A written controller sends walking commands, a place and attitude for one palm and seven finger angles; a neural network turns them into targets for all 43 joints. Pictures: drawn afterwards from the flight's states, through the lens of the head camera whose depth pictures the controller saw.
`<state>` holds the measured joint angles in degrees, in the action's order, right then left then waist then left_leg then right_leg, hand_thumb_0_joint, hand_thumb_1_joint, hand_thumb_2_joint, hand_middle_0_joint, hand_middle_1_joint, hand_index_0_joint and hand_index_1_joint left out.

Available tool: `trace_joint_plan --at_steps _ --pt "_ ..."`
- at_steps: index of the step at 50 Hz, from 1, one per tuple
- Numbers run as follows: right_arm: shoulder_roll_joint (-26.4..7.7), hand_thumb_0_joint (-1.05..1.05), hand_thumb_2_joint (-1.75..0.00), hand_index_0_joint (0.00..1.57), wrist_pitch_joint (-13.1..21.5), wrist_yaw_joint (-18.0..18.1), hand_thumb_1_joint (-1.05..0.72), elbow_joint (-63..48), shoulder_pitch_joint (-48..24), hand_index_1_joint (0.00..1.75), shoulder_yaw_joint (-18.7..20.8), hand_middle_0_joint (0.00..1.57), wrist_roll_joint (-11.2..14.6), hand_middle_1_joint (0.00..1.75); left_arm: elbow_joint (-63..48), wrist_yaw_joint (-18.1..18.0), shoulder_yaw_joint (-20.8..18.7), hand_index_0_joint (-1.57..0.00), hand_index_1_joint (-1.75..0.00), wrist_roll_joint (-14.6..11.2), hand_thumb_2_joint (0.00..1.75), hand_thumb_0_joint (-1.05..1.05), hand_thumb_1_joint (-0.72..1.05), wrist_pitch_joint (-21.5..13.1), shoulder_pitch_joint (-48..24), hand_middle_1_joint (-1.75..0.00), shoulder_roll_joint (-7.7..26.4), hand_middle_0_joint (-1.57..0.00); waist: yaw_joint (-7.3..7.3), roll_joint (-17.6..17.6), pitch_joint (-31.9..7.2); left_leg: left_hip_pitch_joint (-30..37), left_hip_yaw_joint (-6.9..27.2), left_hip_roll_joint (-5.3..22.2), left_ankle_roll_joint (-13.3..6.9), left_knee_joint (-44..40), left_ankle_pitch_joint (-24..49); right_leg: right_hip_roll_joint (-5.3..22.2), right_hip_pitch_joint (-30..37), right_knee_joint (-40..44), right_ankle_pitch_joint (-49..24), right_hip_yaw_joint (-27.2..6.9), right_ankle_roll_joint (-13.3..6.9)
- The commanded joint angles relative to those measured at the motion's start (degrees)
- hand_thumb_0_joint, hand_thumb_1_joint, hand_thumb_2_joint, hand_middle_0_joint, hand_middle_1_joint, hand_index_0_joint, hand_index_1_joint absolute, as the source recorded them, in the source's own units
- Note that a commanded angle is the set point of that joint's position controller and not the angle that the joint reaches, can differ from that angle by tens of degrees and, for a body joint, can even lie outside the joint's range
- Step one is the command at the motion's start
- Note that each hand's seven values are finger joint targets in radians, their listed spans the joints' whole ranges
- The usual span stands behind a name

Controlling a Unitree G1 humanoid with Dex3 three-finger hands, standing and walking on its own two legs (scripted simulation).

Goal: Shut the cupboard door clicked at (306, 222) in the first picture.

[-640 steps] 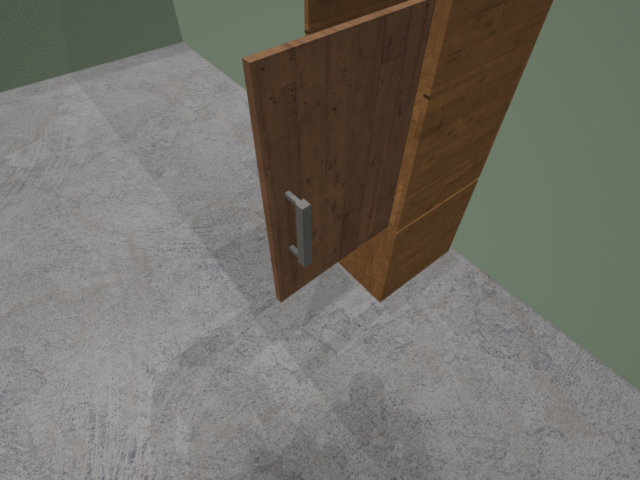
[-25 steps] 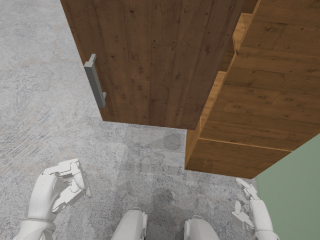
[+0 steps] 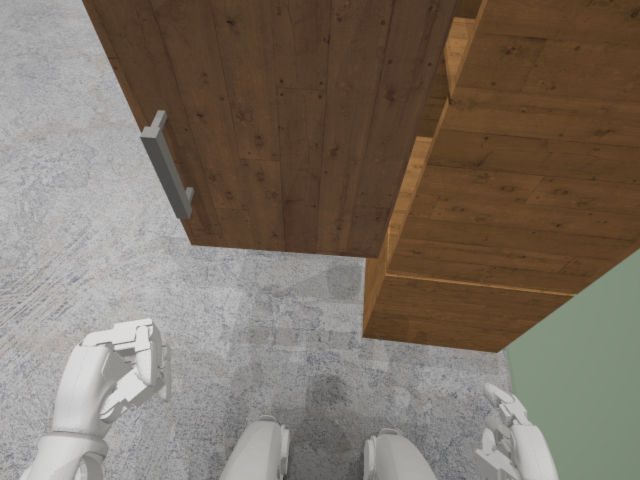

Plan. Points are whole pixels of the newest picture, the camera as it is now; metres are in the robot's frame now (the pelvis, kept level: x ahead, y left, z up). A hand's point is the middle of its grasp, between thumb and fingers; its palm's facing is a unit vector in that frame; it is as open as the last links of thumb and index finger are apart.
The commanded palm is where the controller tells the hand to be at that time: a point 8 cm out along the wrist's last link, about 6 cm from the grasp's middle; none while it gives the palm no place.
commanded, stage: raise the hand and make a fist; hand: left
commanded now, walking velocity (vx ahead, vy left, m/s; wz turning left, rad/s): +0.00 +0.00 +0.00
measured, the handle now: (173, 168) +0.52 +0.26 +0.03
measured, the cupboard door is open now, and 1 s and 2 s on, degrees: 92 92 92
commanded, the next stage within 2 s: bring the fist close to the handle in 0.16 s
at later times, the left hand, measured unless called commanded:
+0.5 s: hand (167, 340) +0.26 +0.19 +0.04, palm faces -0.01 -1.00 -0.04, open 3.1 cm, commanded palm +0.26 +0.24 +0.04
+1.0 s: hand (176, 262) +0.36 +0.21 +0.04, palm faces +0.00 -1.00 -0.03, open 3.1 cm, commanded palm +0.35 +0.26 +0.04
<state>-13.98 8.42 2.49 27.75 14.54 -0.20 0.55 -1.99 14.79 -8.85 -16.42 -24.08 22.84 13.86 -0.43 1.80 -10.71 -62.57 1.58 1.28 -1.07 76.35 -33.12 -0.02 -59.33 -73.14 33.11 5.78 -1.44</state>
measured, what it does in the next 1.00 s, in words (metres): stands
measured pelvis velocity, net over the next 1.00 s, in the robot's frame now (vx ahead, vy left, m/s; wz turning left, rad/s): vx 0.00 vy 0.00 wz -0.01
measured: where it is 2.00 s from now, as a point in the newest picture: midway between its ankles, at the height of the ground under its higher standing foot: outside the picture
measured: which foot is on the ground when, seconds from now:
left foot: down 0.00-1.00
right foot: down 0.00-1.00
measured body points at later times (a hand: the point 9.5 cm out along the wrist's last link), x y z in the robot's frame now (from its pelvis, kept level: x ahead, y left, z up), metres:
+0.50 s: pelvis +0.00 -0.01 -0.01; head +0.08 +0.00 +0.44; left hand +0.26 +0.24 +0.05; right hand +0.19 -0.24 -0.09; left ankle +0.03 +0.10 -0.62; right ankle +0.02 -0.11 -0.62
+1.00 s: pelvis +0.00 +0.00 +0.00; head +0.10 +0.02 +0.44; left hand +0.36 +0.26 +0.04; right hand +0.13 -0.26 -0.10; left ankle +0.03 +0.10 -0.62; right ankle +0.02 -0.11 -0.62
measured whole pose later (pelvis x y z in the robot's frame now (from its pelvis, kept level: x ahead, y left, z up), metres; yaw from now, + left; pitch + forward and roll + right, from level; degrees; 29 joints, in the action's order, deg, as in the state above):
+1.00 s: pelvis +0.00 +0.00 +0.00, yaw -1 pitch +22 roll -3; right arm -15.1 5.4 2.3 34.3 14.3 -0.5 0.7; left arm 32.0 16.9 -16.5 -14.1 -26.0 -14.3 17.7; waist -2.6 1.3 -10.1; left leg -64.9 0.2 1.3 -1.4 75.0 -31.9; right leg -0.1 -62.5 -72.5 31.7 4.3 -1.0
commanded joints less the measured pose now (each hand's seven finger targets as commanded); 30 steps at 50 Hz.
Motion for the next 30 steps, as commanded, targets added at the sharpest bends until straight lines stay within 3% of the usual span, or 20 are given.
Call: trace_joint_plan --at_steps 1,13,16,21,28,30 --pt "-7.1 0.00 -0.90 0.20 3.2 0.8 -0.90 -9.4 -2.8 0.30 3.2 0.20 0.4 0.30 -11.4 -0.3 -3.9 -1.30 -1.50 -1.0 0.90 0.00 0.90 -4.2 -1.0 -1.50 6.5 -1.30 0.46 0.4 -13.3 8.1 1.1 -1.6 -0.2 -10.9 13.6 -1.2 11.2 10.8 -10.7 -4.9 -0.4" --pt "-6.8 0.00 -0.90 0.20 2.4 0.8 -0.90 -9.4 -2.8 0.30 3.1 0.20 0.5 0.30 -10.4 -0.2 -3.6 -1.30 -1.50 -0.9 0.90 0.00 0.90 -4.0 -1.4 -1.50 6.1 -1.30 0.07 0.2 -12.2 7.7 0.7 -1.6 -0.4 -10.5 13.2 -1.1 11.6 11.6 -10.9 -5.8 -0.1" --pt "-7.4 0.00 -0.90 0.20 2.2 1.2 -0.90 -8.4 -2.5 0.30 2.7 0.20 0.3 0.30 -7.6 -0.3 -5.4 -1.30 -1.50 -0.5 0.90 0.00 0.90 -4.4 -10.1 -1.50 8.3 -1.30 -1.37 -1.3 -10.2 4.9 0.7 -1.5 -0.6 -9.0 10.3 -1.1 9.2 12.0 -6.3 -6.5 0.0" --pt "-8.0 0.00 -0.90 0.20 3.0 1.6 -0.90 -6.7 -2.4 0.30 2.6 0.20 0.5 0.30 -4.4 1.4 -5.5 -1.30 -1.50 -1.1 0.90 0.00 0.90 -4.7 -18.9 -1.50 8.8 -1.30 -1.13 1.8 -14.7 7.6 0.9 -1.5 -0.7 -9.2 11.7 -1.3 9.1 11.1 -8.1 -6.1 -0.4" --pt "-8.4 0.00 -0.90 0.20 2.3 1.3 -0.90 -5.5 -1.7 0.30 2.5 0.20 0.8 0.30 2.9 1.7 -6.8 -1.30 -1.50 -0.7 0.90 0.00 0.90 -0.7 -25.7 -1.50 9.8 -1.30 -0.44 1.7 -17.1 9.9 0.8 -1.4 -0.5 -11.4 14.7 -1.3 11.1 10.8 -13.2 -4.9 -0.3" --pt "-8.6 0.00 -0.90 0.20 1.9 1.1 -0.90 -5.1 -1.2 0.30 2.6 0.20 0.6 0.30 5.3 1.0 -9.0 -1.30 -1.50 -0.8 0.90 0.00 0.90 -0.5 -26.2 -1.50 11.4 -1.30 0.04 0.7 -18.1 10.1 1.0 -1.3 -0.5 -11.7 16.3 -1.5 12.1 10.3 -15.1 -4.6 -0.3"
